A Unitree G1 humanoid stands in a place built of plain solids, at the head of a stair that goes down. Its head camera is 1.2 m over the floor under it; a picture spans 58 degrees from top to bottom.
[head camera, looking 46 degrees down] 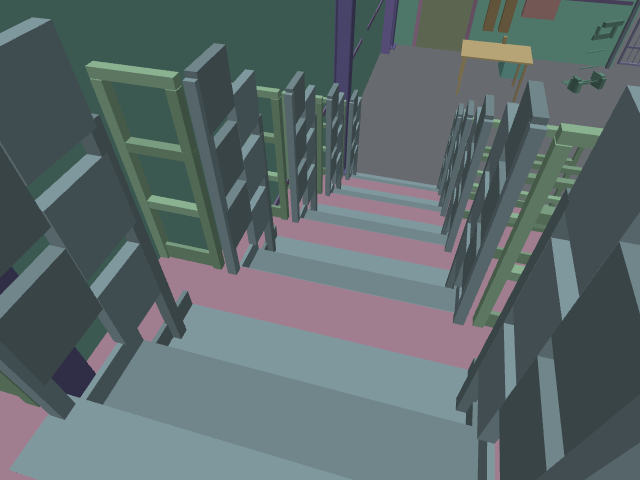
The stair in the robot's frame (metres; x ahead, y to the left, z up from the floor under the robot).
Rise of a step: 0.18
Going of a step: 0.30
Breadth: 1.22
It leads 15 degrees to the right of straight ahead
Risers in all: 3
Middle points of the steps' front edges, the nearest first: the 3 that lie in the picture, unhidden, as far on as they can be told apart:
0.39 0.15 0.00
0.68 0.07 -0.18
0.97 -0.01 -0.36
